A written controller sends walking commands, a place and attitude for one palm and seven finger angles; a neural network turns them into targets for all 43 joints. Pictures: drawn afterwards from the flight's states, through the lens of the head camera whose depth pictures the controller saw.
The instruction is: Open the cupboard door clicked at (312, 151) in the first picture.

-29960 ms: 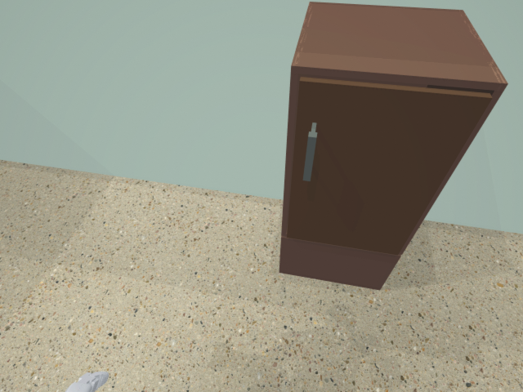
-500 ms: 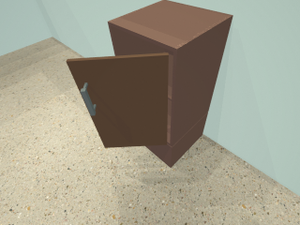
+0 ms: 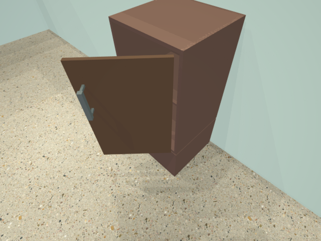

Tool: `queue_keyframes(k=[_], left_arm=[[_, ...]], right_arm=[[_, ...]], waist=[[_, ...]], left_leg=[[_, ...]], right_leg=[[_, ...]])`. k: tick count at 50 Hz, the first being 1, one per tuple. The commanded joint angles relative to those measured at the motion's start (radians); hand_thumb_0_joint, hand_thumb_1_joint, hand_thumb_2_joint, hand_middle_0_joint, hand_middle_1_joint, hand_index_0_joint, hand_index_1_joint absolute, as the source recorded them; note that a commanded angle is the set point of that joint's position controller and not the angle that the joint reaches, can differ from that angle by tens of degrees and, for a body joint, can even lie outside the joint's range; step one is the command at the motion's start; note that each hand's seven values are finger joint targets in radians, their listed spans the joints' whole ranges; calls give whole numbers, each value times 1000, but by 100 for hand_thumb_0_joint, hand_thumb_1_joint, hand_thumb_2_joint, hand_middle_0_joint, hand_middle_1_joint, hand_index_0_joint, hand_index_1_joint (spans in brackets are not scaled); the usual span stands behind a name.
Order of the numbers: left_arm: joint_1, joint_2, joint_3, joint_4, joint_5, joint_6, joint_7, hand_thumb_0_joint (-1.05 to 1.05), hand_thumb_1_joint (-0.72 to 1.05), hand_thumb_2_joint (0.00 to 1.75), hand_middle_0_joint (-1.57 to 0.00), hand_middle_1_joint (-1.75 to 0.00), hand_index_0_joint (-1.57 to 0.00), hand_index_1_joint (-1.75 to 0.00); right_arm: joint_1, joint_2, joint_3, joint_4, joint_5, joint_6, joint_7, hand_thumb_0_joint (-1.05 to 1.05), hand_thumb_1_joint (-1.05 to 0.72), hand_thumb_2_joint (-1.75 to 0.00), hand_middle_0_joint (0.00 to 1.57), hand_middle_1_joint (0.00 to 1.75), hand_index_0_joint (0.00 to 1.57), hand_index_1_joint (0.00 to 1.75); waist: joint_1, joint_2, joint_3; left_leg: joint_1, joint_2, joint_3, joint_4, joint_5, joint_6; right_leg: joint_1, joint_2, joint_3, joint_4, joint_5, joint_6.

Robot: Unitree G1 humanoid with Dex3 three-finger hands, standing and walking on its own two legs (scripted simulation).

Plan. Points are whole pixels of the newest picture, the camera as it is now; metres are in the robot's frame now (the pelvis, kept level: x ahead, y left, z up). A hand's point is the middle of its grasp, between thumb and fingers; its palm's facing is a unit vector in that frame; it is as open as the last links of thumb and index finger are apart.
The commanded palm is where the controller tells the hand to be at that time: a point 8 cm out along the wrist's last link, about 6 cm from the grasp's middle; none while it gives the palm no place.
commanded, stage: look again from close up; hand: left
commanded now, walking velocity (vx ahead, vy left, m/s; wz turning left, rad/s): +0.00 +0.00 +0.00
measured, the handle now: (86, 103) +0.59 +0.32 -0.04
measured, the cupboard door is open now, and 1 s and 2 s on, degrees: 46 46 46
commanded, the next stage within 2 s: shuffle to correct the standing spot in 0.08 s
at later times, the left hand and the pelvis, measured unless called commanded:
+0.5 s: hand out of the picture +0.01 +0.19 -0.19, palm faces +0.11 -0.98 -0.18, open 7.4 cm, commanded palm none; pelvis +0.03 +0.02 -0.01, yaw +1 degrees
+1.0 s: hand out of the picture +0.09 +0.25 -0.17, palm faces +0.08 -0.97 -0.23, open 7.4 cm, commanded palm none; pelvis +0.07 +0.07 +0.00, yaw +1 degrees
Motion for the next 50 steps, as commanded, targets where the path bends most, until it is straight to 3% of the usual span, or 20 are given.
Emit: queue_keyframes(k=[1, 11, 15, 17, 19, 21, 22, 24, 25, 27, 30, 33, 34, 35, 36, 37, 39, 42, 47, 50], left_arm=[[50, 107, 18, -27, -5, -19, 4, 0, 90, 90, -20, -30, -20, -30], [66, 112, 27, -27, 0, -21, 5, 0, 90, 90, -20, -30, -20, -30], [103, 156, 54, -40, 5, -12, 3, 0, 90, 90, -20, -30, -20, -30], [110, 162, 68, -50, 9, -13, 6, 0, 90, 90, -20, -30, -20, -30], [103, 161, 78, -63, 12, -14, 8, 0, 90, 90, -20, -30, -20, -30], [73, 155, 80, -74, 10, -10, 4, 0, 90, 90, -20, -30, -20, -30], [58, 132, 77, -86, 10, -6, 2, 0, 90, 90, -20, -30, -20, -30], [14, 76, 66, -113, 16, 6, -3, 0, 90, 90, -20, -30, -20, -30], [-26, 61, 59, -134, 20, 5, -4, 0, 90, 90, -20, -30, -20, -30], [-54, 52, 55, -144, 16, -6, -9, 0, 90, 90, -20, -30, -20, -30], [-19, 23, 50, -130, 11, -5, -15, 0, 90, 90, -20, -30, -20, -30], [92, 39, 59, -102, 12, -9, -9, 0, 90, 90, -20, -30, -20, -30], [167, 86, 69, -82, 16, -17, -2, 0, 90, 90, -20, -30, -20, -30], [242, 180, 89, -68, 21, -23, 10, 0, 90, 90, -20, -30, -20, -30], [278, 234, 99, -68, 9, -20, 11, 0, 90, 90, -20, -30, -20, -30], [250, 215, 100, -71, 9, -20, 21, 0, 90, 90, -20, -30, -20, -30], [134, 174, 91, -107, 16, -18, 25, 0, 90, 90, -20, -30, -20, -30], [40, 183, 94, -148, 23, -15, 19, 0, 90, 90, -20, -30, -20, -30], [29, 243, 112, -164, 28, -1, 8, 0, 90, 90, -20, -30, -20, -30], [21, 211, 103, -154, 19, 17, 5, 0, 90, 90, -20, -30, -20, -30]], right_arm=[[53, -75, -12, -26, -1, -19, -7, 0, -90, -90, 20, 30, 20, 30], [61, -69, -15, -22, -2, -13, -5, 0, -90, -90, 20, 30, 20, 30], [42, -61, -23, -53, -6, 5, 4, 0, -90, -90, 20, 30, 20, 30], [35, -62, -26, -69, -6, 7, 5, 0, -90, -90, 20, 30, 20, 30], [43, -58, -27, -76, -6, 0, 6, 0, -90, -90, 20, 30, 20, 30], [93, -55, -26, -64, -4, -10, 6, 0, -90, -90, 20, 30, 20, 30], [119, -67, -30, -56, -6, -13, 4, 0, -90, -90, 20, 30, 20, 30], [154, -141, -44, -59, -14, -12, 0, 0, -90, -90, 20, 30, 20, 30], [181, -144, -46, -61, -14, -12, -6, 0, -90, -90, 20, 30, 20, 30], [165, -127, -42, -78, -17, -19, -10, 0, -90, -90, 20, 30, 20, 30], [90, -143, -39, -107, -22, -21, -10, 0, -90, -90, 20, 30, 20, 30], [44, -146, -40, -117, -7, -16, -8, 0, -90, -90, 20, 30, 20, 30], [42, -134, -41, -125, 2, -17, -5, 0, -90, -90, 20, 30, 20, 30], [35, -101, -41, -153, 8, -19, 1, 0, -90, -90, 20, 30, 20, 30], [4, -101, -49, -177, -1, -10, 2, 0, -90, -90, 20, 30, 20, 30], [-32, -101, -50, -178, -8, 7, -2, 0, -90, -90, 20, 30, 20, 30], [-58, -94, -55, -174, -8, 20, 12, 0, -90, -90, 20, 30, 20, 30], [-36, -61, -60, -169, -5, 41, 33, 0, -90, -90, 20, 30, 20, 30], [-84, -52, -60, -202, 4, 32, 39, 0, -90, -90, 20, 30, 20, 30], [4, -66, -59, -177, 3, 8, 26, 0, -90, -90, 20, 30, 20, 30]], waist=[[10, -33, 25], [13, -43, 27], [32, -150, 65], [34, -164, 72], [29, -140, 64], [4, -99, 26], [-5, -41, 21], [-21, 227, 65], [-39, 250, 93], [-26, 116, 69], [11, 92, 3], [78, 56, -11], [109, -40, -41], [126, -270, -65], [129, -264, -56], [117, -223, -37], [77, -228, 26], [29, -199, 12], [47, -216, -4], [2, -182, -48]], left_leg=[[-44, 75, -84, -84, 42, 30], [-57, 58, -69, -50, 0, 28], [-160, 4, -23, 111, -125, 18], [-192, 12, -30, 180, -151, 18], [-183, 17, -41, 165, -154, 20], [-46, 8, -29, 16, -63, 24], [27, 35, -51, -24, 3, 36], [63, 203, -252, -143, 62, 137], [84, 252, -332, -190, 116, 203], [138, 277, -329, -126, 344, 268], [73, 206, -176, -81, 498, 226], [-44, 153, -105, 16, 417, 157], [-146, 107, -64, 118, 284, 112], [-347, -8, 9, 316, -29, 50], [-419, -46, -27, 538, -370, 15], [-438, -14, -95, 642, -369, 1], [-457, 27, -128, 718, -269, -6], [-336, 18, -69, 624, -138, -25], [-202, -25, -1, 310, -86, -35], [21, -39, 24, 43, 64, -26]], right_leg=[[9, -102, 120, -118, 57, -16], [28, -116, 131, -121, 5, -26], [24, -223, 276, -238, -214, -87], [29, -276, 329, -260, -175, -129], [27, -292, 304, -218, -79, -146], [-19, -238, 204, -115, -5, -112], [-69, -172, 136, -44, -38, -82], [-217, -24, -57, 204, -233, -10], [-323, -3, -57, 357, -353, -6], [-387, -48, -11, 481, -365, -22], [-209, -49, -49, 346, -281, -10], [26, -47, -70, 74, -17, -4], [181, -130, 39, 5, 75, -30], [315, -374, 385, -89, 231, -125], [303, -525, 515, -175, 421, -234], [245, -515, 503, -166, 489, -253], [121, -432, 349, -161, 401, -213], [-29, -333, 159, -175, 287, -141], [-47, -301, 125, -146, 156, -106], [-99, -211, 66, -10, 77, -43]])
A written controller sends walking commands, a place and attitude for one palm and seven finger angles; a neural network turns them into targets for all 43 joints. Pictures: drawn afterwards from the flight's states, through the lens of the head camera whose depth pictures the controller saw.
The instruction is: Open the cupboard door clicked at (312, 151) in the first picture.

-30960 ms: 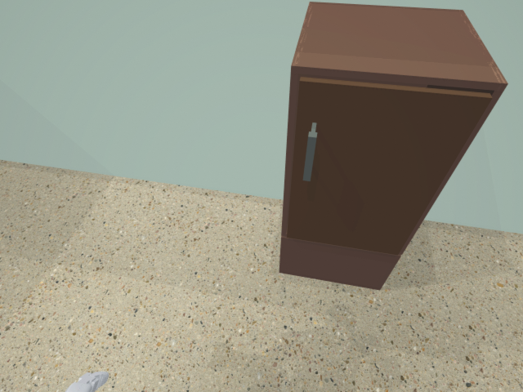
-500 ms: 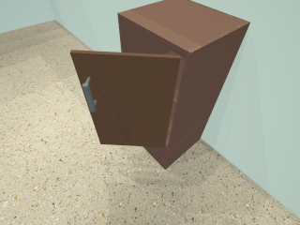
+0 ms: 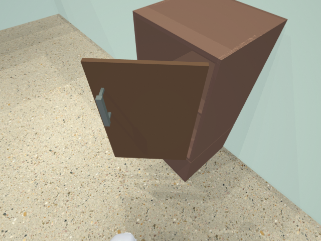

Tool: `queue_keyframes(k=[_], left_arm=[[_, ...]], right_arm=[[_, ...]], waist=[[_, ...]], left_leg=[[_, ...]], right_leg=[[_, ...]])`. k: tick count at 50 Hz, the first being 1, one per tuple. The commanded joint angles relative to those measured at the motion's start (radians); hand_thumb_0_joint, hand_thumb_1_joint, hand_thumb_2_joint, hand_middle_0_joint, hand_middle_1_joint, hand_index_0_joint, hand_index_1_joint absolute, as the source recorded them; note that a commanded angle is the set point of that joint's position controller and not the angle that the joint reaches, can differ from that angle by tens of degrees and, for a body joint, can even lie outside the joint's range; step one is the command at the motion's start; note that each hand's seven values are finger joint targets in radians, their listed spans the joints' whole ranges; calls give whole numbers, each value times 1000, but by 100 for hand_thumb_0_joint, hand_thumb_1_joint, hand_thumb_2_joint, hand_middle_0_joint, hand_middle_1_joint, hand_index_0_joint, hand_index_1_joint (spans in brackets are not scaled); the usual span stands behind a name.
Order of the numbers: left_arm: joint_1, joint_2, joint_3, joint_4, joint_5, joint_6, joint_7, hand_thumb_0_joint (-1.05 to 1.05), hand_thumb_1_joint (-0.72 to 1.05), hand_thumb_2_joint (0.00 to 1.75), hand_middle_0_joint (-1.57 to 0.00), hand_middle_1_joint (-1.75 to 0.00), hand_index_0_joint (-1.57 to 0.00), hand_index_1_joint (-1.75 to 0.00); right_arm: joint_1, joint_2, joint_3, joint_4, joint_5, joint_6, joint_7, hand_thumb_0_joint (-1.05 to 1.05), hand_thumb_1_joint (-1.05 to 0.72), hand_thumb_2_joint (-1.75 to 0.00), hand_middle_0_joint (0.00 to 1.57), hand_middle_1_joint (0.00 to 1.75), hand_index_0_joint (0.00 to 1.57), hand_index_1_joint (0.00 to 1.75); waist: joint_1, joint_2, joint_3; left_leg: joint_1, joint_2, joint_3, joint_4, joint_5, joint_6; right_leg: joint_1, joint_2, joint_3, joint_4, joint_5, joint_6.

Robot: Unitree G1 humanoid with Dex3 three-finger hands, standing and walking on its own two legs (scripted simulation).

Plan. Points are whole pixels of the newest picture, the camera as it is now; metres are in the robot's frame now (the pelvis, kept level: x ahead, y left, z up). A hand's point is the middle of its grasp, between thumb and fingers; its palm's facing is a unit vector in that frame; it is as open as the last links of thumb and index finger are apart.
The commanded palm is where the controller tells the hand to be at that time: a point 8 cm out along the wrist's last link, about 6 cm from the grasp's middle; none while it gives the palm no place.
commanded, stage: come to a stop and stand still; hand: left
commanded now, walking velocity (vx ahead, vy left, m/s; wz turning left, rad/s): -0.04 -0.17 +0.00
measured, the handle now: (104, 107) +0.52 +0.25 -0.04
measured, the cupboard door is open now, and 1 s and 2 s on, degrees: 46 46 46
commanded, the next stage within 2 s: look again from close up in 0.84 s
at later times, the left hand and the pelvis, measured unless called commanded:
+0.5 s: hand out of the picture +0.05 +0.20 -0.17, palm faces -0.01 -0.97 -0.25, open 7.3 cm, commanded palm none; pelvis +0.01 +0.02 -0.01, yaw +0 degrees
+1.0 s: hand out of the picture +0.04 +0.19 -0.17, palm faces -0.02 -0.98 -0.22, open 7.4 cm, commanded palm none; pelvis +0.01 +0.01 +0.00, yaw -1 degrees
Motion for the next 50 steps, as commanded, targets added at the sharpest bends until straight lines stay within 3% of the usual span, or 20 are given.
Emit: queue_keyframes(k=[1, 2, 3, 4, 5, 8, 12, 14, 16, 17, 18, 19, 20, 21, 22, 25, 28, 32, 36, 50], left_arm=[[30, 135, 27, -56, -12, 4, 7, 0, 90, 90, -20, -30, -20, -30], [58, 57, 12, -71, -17, 13, 5, 0, 90, 90, -20, -30, -20, -30], [50, 48, 3, -79, -21, 13, 10, 0, 90, 90, -20, -30, -20, -30], [36, 43, -2, -71, -18, 9, 10, 0, 90, 90, -20, -30, -20, -30], [34, 45, -1, -47, -18, 6, 6, 0, 90, 90, -20, -30, -20, -30], [44, 42, -8, -6, -23, 6, -10, 0, 90, 90, -20, -30, -20, -30], [-1, 44, -9, -25, -20, 15, -15, 0, 90, 90, -20, -30, -20, -30], [31, 34, -7, -16, -23, 10, -13, 0, 90, 90, -20, -30, -20, -30], [71, 44, -4, -2, -20, 4, -10, 0, 90, 90, -20, -30, -20, -30], [75, 67, -3, -2, -17, -5, -5, 0, 90, 90, -20, -30, -20, -30], [78, 98, -1, 0, -13, -9, 0, 0, 90, 90, -20, -30, -20, -30], [117, 117, -17, -10, -8, -2, 36, 0, 90, 90, -20, -30, -20, -30], [-4, 144, -16, -57, -17, -17, 33, 0, 90, 90, -20, -30, -20, -30], [-14, 146, -11, -92, -16, -23, 31, 0, 90, 90, -20, -30, -20, -30], [-29, 134, -12, -99, -16, -37, 35, 0, 90, 90, -20, -30, -20, -30], [-15, 115, -18, -96, -20, -52, 34, 0, 90, 90, -20, -30, -20, -30], [12, 108, -28, -72, -30, -49, 26, 0, 90, 90, -20, -30, -20, -30], [29, 104, -37, -49, -29, -43, 21, 0, 90, 90, -20, -30, -20, -30], [18, 114, -40, -39, -32, -42, 17, 0, 90, 90, -20, -30, -20, -30], [44, 116, -48, 35, -31, -46, 14, 0, 90, 90, -20, -30, -20, -30]], right_arm=[[184, -78, -10, -1, -5, -45, -15, 0, -90, -90, 20, 30, 20, 30], [221, -157, -24, -10, -15, -53, -21, 0, -90, -90, 20, 30, 20, 30], [208, -196, -26, -25, -20, -44, -26, 0, -90, -90, 20, 30, 20, 30], [167, -174, -19, -20, -25, -53, -38, 0, -90, -90, 20, 30, 20, 30], [108, -162, -13, -18, -26, -58, -44, 0, -90, -90, 20, 30, 20, 30], [45, -112, 3, -13, -24, -57, -49, 0, -90, -90, 20, 30, 20, 30], [95, -141, -21, 14, -27, -42, -58, 0, -90, -90, 20, 30, 20, 30], [92, -156, -25, 22, -23, -38, -58, 0, -90, -90, 20, 30, 20, 30], [88, -148, -27, 24, -15, -35, -57, 0, -90, -90, 20, 30, 20, 30], [96, -110, -19, 30, -10, -39, -53, 0, -90, -90, 20, 30, 20, 30], [83, -75, -9, 24, -3, -40, -49, 0, -90, -90, 20, 30, 20, 30], [4, -114, -12, -35, 9, -42, -42, 0, -90, -90, 20, 30, 20, 30], [70, -56, 2, -34, -2, -23, -30, 0, -90, -90, 20, 30, 20, 30], [81, -72, 2, -37, -11, -18, -19, 0, -90, -90, 20, 30, 20, 30], [83, -48, 9, -38, -15, -18, -14, 0, -90, -90, 20, 30, 20, 30], [151, -38, 22, -27, -9, -37, -21, 0, -90, -90, 20, 30, 20, 30], [154, -52, 35, 7, -9, -56, -28, 0, -90, -90, 20, 30, 20, 30], [136, -54, 41, 18, -7, -52, -33, 0, -90, -90, 20, 30, 20, 30], [153, -59, 47, 50, -9, -51, -31, 0, -90, -90, 20, 30, 20, 30], [127, -71, 52, 109, -3, -58, -39, 0, -90, -90, 20, 30, 20, 30]], waist=[[-56, 39, -106], [-61, 287, -109], [-68, 287, -80], [-57, 242, -76], [-40, 292, -74], [-28, 230, -57], [-61, 166, -75], [-47, 166, -111], [-31, 149, -125], [-27, 76, -112], [-29, -29, -92], [-12, -28, -88], [-79, -52, -117], [-68, -58, -71], [-76, -8, -51], [-89, -66, -46], [-58, 125, -45], [-43, -7, 9], [-48, 19, 7], [-41, 44, -17]], left_leg=[[354, 38, -2, -317, 194, 16], [337, 259, -287, -401, 343, 99], [220, 350, -377, -458, 348, 204], [188, 331, -389, -475, 335, 229], [168, 303, -345, -471, 333, 220], [162, 239, -209, -441, 435, 191], [230, 266, -226, -411, 488, 208], [244, 256, -215, -381, 488, 198], [197, 217, -179, -323, 433, 158], [132, 172, -151, -284, 354, 121], [66, 90, -58, -230, 200, 67], [159, 38, 13, -81, 55, 19], [124, 24, -13, -36, -55, 31], [94, 15, -12, 4, -61, 39], [81, 21, -18, -7, -42, 43], [161, 25, -36, -176, 26, 53], [189, 71, -94, -287, 234, 70], [134, 60, -80, -315, 122, 64], [162, 52, -73, -328, 95, 59], [214, 70, -74, -350, 171, 59]], right_leg=[[-114, -29, 48, 42, 15, -69], [-204, 69, -20, 192, -257, -15], [-188, 85, 28, 313, -352, -21], [-175, 80, 61, 367, -317, -31], [-159, 70, 87, 394, -269, -32], [-116, 73, 67, 330, -177, -21], [-97, 97, 48, 198, -203, -21], [-39, 105, 38, 89, -138, -25], [72, 108, 34, -83, 24, -29], [147, 76, 87, -169, 109, -40], [164, -21, 183, -196, 218, -73], [26, -60, 274, -226, 382, -75], [-8, -58, 233, -267, -24, -125], [-59, -49, 266, -287, -132, -151], [-45, -61, 247, -279, -37, -168], [-29, -34, 204, -203, 168, -155], [22, 32, 138, -122, 217, -96], [41, 30, 157, -192, 93, -83], [22, 28, 174, -219, 7, -87], [68, 27, 161, -196, 185, -78]])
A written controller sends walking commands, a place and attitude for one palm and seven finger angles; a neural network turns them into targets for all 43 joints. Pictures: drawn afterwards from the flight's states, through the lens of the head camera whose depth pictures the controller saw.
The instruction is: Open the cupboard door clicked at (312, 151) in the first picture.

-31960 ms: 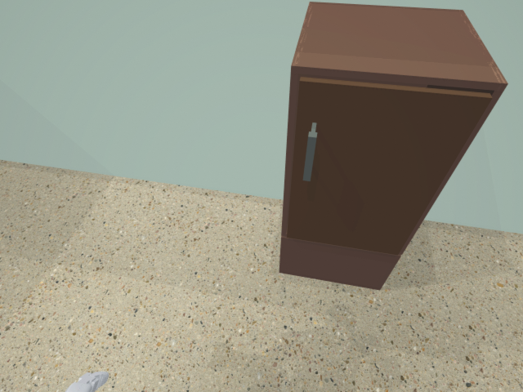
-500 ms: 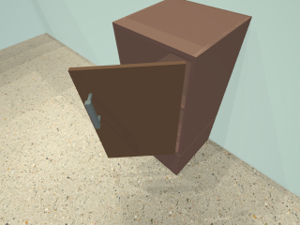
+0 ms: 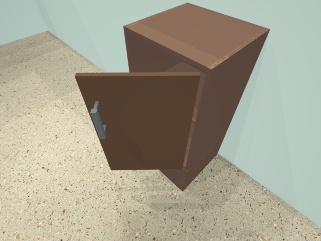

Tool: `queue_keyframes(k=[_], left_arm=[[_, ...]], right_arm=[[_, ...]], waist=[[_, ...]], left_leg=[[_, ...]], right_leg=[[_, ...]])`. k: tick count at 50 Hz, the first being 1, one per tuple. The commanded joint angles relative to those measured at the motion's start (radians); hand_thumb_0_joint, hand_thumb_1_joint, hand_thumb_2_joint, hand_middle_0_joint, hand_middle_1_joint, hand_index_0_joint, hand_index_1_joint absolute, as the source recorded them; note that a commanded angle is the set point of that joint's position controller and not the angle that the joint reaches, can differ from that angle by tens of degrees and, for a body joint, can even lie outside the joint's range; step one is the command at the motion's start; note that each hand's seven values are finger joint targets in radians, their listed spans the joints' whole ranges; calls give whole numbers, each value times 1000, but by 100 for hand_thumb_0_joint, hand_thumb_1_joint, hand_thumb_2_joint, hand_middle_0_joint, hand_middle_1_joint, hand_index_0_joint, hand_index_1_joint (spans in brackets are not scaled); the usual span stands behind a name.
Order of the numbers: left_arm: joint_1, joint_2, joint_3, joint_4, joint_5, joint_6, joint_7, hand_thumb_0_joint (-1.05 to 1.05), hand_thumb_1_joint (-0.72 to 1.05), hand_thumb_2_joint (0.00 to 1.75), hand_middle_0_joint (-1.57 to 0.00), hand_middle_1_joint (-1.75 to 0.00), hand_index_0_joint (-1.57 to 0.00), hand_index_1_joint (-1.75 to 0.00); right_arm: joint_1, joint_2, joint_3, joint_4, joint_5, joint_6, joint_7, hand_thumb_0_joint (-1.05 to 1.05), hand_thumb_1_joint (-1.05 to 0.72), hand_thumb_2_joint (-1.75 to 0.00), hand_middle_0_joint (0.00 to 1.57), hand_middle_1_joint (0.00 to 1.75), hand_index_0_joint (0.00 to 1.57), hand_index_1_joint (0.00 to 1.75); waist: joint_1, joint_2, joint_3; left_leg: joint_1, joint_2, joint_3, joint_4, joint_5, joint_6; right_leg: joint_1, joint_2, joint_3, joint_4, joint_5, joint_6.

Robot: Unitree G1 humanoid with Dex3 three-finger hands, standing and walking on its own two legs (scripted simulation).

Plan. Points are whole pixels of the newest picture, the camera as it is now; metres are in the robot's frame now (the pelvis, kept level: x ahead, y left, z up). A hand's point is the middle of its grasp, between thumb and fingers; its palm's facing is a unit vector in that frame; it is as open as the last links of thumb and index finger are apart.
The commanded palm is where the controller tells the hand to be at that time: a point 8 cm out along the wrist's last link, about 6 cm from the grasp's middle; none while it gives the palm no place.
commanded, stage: look again from close up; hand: left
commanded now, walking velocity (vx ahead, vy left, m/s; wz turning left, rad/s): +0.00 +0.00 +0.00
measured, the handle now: (99, 120) +0.50 +0.24 -0.04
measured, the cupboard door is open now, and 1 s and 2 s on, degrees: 46 46 46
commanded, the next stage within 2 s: come to a stop and stand still in 0.48 s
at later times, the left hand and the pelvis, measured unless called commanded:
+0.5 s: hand out of the picture +0.02 +0.19 -0.17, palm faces +0.01 -0.98 -0.20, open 7.4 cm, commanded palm none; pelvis +0.01 +0.01 +0.00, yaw +0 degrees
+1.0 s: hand out of the picture -0.01 +0.22 -0.17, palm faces +0.01 -0.98 -0.20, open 7.4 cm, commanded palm none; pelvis -0.03 +0.05 +0.00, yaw +0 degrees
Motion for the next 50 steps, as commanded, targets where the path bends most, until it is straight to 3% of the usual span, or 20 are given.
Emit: queue_keyframes(k=[1, 18, 30, 31, 32, 33, 34, 35, 36, 37, 39, 41, 46, 50], left_arm=[[43, 119, 18, -24, -3, -19, 5, 0, 90, 90, -20, -30, -20, -30], [60, 120, 17, 8, 0, -20, 6, 0, 90, 90, -20, -30, -20, -30], [35, 127, 20, 8, -1, -14, 3, 0, 90, 90, -20, -30, -20, -30], [125, 105, 17, 37, 9, -30, 49, 0, 90, 90, -20, -30, -20, -30], [125, 158, 24, 26, 9, -48, 46, 0, 90, 90, -20, -30, -20, -30], [118, 153, 24, -3, 1, -50, 42, 0, 90, 90, -20, -30, -20, -30], [90, 131, 16, -15, -4, -45, 37, 0, 90, 90, -20, -30, -20, -30], [84, 126, 16, -29, -6, -40, 33, 0, 90, 90, -20, -30, -20, -30], [78, 116, 16, -33, -6, -35, 31, 0, 90, 90, -20, -30, -20, -30], [68, 106, 12, -39, -3, -26, 31, 0, 90, 90, -20, -30, -20, -30], [57, 96, 11, -45, -3, -7, 24, 0, 90, 90, -20, -30, -20, -30], [51, 87, 7, -48, -1, 4, 17, 0, 90, 90, -20, -30, -20, -30], [51, 92, 9, -66, 3, 10, 7, 0, 90, 90, -20, -30, -20, -30], [86, 79, 12, -66, 7, 11, 5, 0, 90, 90, -20, -30, -20, -30]], right_arm=[[25, -101, -14, -28, 1, -20, -7, 0, -90, -90, 20, 30, 20, 30], [-12, -114, -17, -10, 2, -23, -12, 0, -90, -90, 20, 30, 20, 30], [-20, -121, -17, -6, 1, -24, -13, 0, -90, -90, 20, 30, 20, 30], [-77, -129, -26, -70, 11, -29, -10, 0, -90, -90, 20, 30, 20, 30], [-60, -93, -15, -98, 11, -26, -6, 0, -90, -90, 20, 30, 20, 30], [30, -71, -20, -93, 6, -29, -4, 0, -90, -90, 20, 30, 20, 30], [52, -82, -27, -91, 6, -29, -7, 0, -90, -90, 20, 30, 20, 30], [53, -96, -32, -91, 8, -27, -10, 0, -90, -90, 20, 30, 20, 30], [54, -107, -35, -90, 7, -26, -14, 0, -90, -90, 20, 30, 20, 30], [53, -109, -34, -93, 3, -25, -16, 0, -90, -90, 20, 30, 20, 30], [23, -111, -31, -102, 2, -16, -17, 0, -90, -90, 20, 30, 20, 30], [3, -114, -30, -115, 2, -11, -11, 0, -90, -90, 20, 30, 20, 30], [20, -127, -36, -123, -5, -5, 2, 0, -90, -90, 20, 30, 20, 30], [34, -135, -39, -123, -6, -9, 2, 0, -90, -90, 20, 30, 20, 30]], waist=[[5, 3, 25], [11, -17, -3], [15, -3, 13], [33, 29, 50], [1, 24, -15], [-22, -56, -139], [-29, -84, -202], [-20, -84, -203], [-17, -56, -182], [-11, 9, -124], [0, 44, -14], [6, 14, 70], [0, -1, 117], [10, 27, 78]], left_leg=[[-4, 77, -83, -74, 105, 30], [32, 82, -88, -77, 175, 34], [31, 88, -97, -100, 176, 38], [-35, 87, -44, 138, 302, 9], [-65, 45, -29, 144, 248, 5], [-48, 35, -42, 86, 112, 19], [-12, 34, -50, 48, 148, 25], [11, 46, -61, 44, 234, 30], [31, 64, -74, 43, 322, 34], [36, 79, -84, 45, 407, 36], [-6, 94, -115, 0, 345, 43], [-69, 89, -144, -62, 135, 53], [-145, 68, -181, -165, -198, 54], [-167, 86, -209, -215, -260, 65]], right_leg=[[-27, -136, 142, -112, 173, 4], [7, -144, 129, -101, 286, 13], [5, -142, 121, -106, 238, 14], [-29, -209, 180, -84, 713, 66], [84, -246, 170, -29, 1058, 50], [170, -251, 162, 37, 1103, 11], [203, -227, 130, 72, 1049, -1], [184, -205, 115, 77, 942, 5], [142, -186, 106, 71, 811, 7], [84, -169, 98, 61, 666, 5], [2, -142, 96, 9, 328, 8], [-45, -123, 104, -43, 98, 14], [-93, -109, 111, -81, -113, 14], [-51, -99, 80, -48, -64, 21]])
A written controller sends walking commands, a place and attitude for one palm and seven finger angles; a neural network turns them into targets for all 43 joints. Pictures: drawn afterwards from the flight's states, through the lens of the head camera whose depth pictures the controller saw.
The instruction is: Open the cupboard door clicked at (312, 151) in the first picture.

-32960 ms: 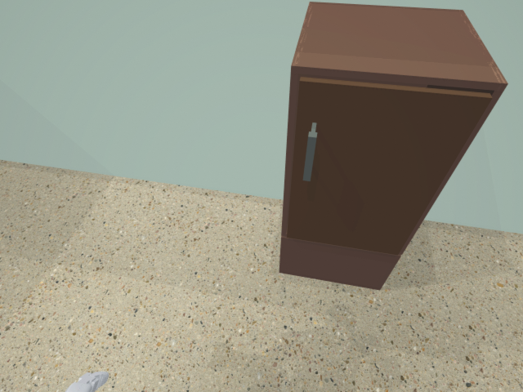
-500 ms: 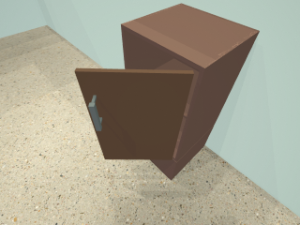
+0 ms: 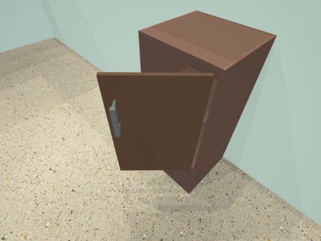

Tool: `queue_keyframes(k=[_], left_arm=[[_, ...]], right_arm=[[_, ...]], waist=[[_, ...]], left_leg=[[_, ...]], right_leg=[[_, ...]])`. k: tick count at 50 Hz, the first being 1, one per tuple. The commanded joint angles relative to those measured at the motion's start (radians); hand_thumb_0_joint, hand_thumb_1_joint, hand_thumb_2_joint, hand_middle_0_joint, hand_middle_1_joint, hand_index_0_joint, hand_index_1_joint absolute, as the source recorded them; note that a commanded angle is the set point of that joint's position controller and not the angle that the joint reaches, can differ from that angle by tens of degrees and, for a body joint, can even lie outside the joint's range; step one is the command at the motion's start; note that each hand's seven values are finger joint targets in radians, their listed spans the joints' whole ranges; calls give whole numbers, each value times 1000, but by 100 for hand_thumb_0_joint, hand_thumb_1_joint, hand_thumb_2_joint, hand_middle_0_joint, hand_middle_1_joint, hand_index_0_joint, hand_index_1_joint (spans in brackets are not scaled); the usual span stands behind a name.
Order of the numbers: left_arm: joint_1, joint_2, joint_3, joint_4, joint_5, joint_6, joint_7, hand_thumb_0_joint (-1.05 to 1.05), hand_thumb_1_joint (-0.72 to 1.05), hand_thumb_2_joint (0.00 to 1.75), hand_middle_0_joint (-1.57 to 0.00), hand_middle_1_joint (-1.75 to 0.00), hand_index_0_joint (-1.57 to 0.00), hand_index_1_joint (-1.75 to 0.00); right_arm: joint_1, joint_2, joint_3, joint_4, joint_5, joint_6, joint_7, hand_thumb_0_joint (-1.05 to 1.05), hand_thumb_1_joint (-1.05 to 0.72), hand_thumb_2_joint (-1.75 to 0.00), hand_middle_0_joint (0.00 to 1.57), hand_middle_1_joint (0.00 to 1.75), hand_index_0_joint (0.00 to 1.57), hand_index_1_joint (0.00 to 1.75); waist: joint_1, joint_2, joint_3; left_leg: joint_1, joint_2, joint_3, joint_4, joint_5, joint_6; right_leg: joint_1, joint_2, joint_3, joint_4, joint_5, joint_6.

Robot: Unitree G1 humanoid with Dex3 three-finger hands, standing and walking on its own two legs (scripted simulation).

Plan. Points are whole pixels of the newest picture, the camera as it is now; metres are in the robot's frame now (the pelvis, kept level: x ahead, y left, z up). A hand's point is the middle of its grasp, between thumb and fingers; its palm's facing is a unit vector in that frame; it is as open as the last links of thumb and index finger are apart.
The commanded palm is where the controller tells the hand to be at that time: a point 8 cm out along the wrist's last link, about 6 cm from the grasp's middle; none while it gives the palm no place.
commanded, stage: come to a stop and stand still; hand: left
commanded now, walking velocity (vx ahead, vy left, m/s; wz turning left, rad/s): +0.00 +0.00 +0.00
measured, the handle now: (116, 118) +0.53 +0.19 -0.04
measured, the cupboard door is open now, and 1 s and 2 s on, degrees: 46 46 46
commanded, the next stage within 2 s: look again from close up in 0.50 s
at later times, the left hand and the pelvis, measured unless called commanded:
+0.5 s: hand out of the picture -0.05 +0.15 -0.18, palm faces +0.03 -0.99 -0.14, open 7.4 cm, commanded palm none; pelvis -0.01 +0.00 +0.00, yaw +0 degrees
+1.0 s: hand out of the picture -0.01 +0.15 -0.17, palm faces +0.02 -0.99 -0.15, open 7.4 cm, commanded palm none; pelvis +0.00 +0.00 +0.00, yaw +0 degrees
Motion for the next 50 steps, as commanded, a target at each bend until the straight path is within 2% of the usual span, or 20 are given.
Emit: queue_keyframes(k=[1, 5, 9, 17, 20, 22, 28, 32, 39, 45, 50], left_arm=[[77, 83, 18, -33, 0, -11, 0, 0, 90, 90, -20, -30, -20, -30], [95, 74, 15, -19, -1, -15, -1, 0, 90, 90, -20, -30, -20, -30], [116, 63, 11, 1, -2, -19, 0, 0, 90, 90, -20, -30, -20, -30], [140, 46, 7, 37, -2, -26, 3, 0, 90, 90, -20, -30, -20, -30], [139, 38, 7, 46, -4, -26, 4, 0, 90, 90, -20, -30, -20, -30], [147, 35, 8, 50, -2, -27, 4, 0, 90, 90, -20, -30, -20, -30], [137, 25, 10, 52, -3, -28, 6, 0, 90, 90, -20, -30, -20, -30], [134, 27, 10, 49, -3, -29, 7, 0, 90, 90, -20, -30, -20, -30], [122, 28, 12, 43, -6, -30, 7, 0, 90, 90, -20, -30, -20, -30], [115, 27, 15, 42, -6, -28, 6, 0, 90, 90, -20, -30, -20, -30], [114, 25, 16, 40, -7, -29, 7, 0, 90, 90, -20, -30, -20, -30]], right_arm=[[30, -127, -25, -54, -1, -25, -4, 0, -90, -90, 20, 30, 20, 30], [46, -118, -21, -36, 2, -28, -5, 0, -90, -90, 20, 30, 20, 30], [62, -107, -18, -14, 5, -30, -6, 0, -90, -90, 20, 30, 20, 30], [76, -75, -15, 28, 11, -31, -8, 0, -90, -90, 20, 30, 20, 30], [79, -69, -13, 38, 10, -33, -9, 0, -90, -90, 20, 30, 20, 30], [78, -63, -13, 42, 11, -34, -10, 0, -90, -90, 20, 30, 20, 30], [75, -52, -13, 54, 11, -37, -13, 0, -90, -90, 20, 30, 20, 30], [70, -45, -13, 59, 11, -34, -12, 0, -90, -90, 20, 30, 20, 30], [67, -40, -11, 65, 11, -36, -13, 0, -90, -90, 20, 30, 20, 30], [71, -39, -11, 68, 10, -36, -15, 0, -90, -90, 20, 30, 20, 30], [74, -36, -9, 71, 11, -36, -15, 0, -90, -90, 20, 30, 20, 30]], waist=[[13, 21, 81], [14, -5, 86], [11, 3, 85], [10, -23, 82], [7, 2, 92], [10, -13, 82], [10, -5, 79], [12, -25, 89], [13, -15, 71], [12, -2, 75], [12, -26, 66]], left_leg=[[-134, 146, -223, -248, -275, -3], [-129, 142, -215, -245, -257, -4], [-109, 140, -208, -240, -224, -6], [-73, 131, -183, -213, -153, -10], [-77, 130, -183, -218, -153, -15], [-64, 131, -177, -210, -123, -13], [-52, 130, -167, -202, -77, -17], [-50, 126, -160, -196, -72, -20], [-32, 124, -149, -181, -18, -23], [-36, 129, -154, -195, -30, -24], [-19, 128, -147, -186, 9, -24]], right_leg=[[-15, -40, 60, -73, -78, -38], [-20, -51, 64, -90, -72, -37], [-27, -57, 68, -101, -48, -35], [-38, -70, 84, -131, -28, -35], [-47, -68, 84, -126, -22, -35], [-36, -71, 82, -129, 3, -34], [-32, -73, 83, -130, 32, -33], [-36, -76, 86, -142, 20, -33], [-22, -79, 93, -142, 51, -34], [-19, -75, 91, -142, 49, -34], [-12, -76, 89, -142, 71, -34]])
